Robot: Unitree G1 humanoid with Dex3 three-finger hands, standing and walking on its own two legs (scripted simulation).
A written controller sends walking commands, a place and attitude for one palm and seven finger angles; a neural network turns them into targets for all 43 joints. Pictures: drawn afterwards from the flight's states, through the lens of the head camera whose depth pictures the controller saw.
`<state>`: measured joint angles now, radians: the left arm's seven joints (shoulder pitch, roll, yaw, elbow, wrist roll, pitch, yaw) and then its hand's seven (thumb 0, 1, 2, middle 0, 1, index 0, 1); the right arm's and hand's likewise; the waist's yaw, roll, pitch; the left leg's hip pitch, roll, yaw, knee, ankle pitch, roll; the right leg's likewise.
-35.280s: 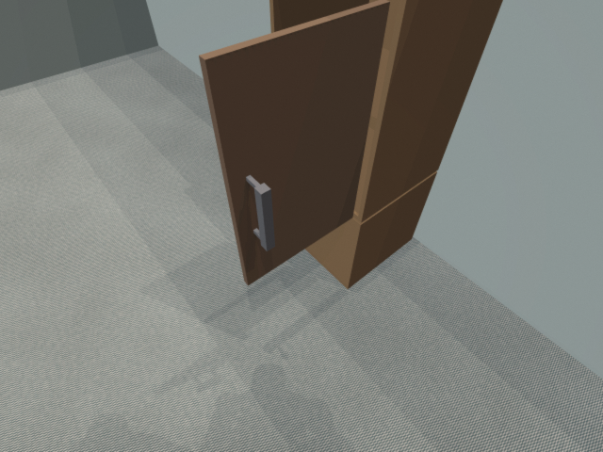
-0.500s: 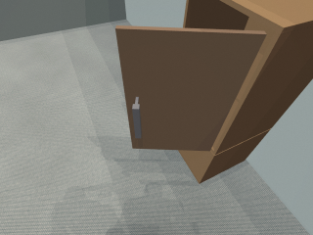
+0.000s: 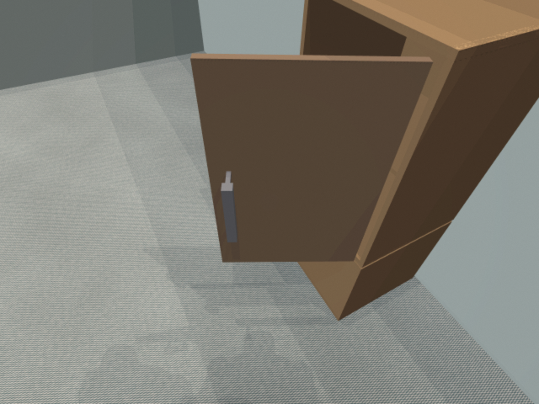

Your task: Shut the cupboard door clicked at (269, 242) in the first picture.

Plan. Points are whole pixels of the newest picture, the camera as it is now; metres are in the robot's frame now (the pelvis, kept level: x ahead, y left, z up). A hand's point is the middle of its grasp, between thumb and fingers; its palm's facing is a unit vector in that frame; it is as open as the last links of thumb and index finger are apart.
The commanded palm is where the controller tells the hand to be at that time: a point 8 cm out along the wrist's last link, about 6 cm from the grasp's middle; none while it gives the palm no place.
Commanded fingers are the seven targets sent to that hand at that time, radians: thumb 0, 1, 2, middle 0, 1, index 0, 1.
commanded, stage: look again from close up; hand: left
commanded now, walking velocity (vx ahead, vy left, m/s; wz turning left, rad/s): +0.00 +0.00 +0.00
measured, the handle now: (230, 208) +0.53 +0.10 -0.07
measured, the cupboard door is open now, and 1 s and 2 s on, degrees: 63 63 63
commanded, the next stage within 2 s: shuffle to correct the standing spot in 0.36 s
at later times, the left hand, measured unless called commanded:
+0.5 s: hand out of the picture +0.03 +0.25 -0.16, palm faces -0.02 -0.95 -0.30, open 7.4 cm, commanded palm none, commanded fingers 0.00 0.90 0.90 -0.20 -0.30 -0.20 -0.30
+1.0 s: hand out of the picture -0.04 +0.13 -0.18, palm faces +0.09 -0.99 -0.13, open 7.4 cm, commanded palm none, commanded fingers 0.00 0.90 0.90 -0.20 -0.30 -0.20 -0.30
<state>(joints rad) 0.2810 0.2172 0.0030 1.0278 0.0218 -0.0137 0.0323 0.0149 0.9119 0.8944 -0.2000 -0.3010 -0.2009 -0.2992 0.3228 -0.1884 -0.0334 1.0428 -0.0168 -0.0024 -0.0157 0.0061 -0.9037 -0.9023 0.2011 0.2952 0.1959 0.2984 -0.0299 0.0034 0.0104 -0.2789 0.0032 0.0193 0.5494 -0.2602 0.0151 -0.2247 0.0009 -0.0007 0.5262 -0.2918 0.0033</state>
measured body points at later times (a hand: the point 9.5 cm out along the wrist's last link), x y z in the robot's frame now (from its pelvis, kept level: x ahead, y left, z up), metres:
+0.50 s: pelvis -0.03 +0.02 +0.01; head -0.03 +0.02 +0.46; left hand +0.03 +0.30 -0.13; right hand +0.07 -0.26 -0.12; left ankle +0.02 +0.11 -0.73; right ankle -0.01 -0.12 -0.73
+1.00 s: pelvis +0.02 -0.02 +0.00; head +0.03 -0.01 +0.45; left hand -0.04 +0.18 -0.17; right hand +0.01 -0.25 -0.15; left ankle +0.03 +0.08 -0.72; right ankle -0.01 -0.13 -0.73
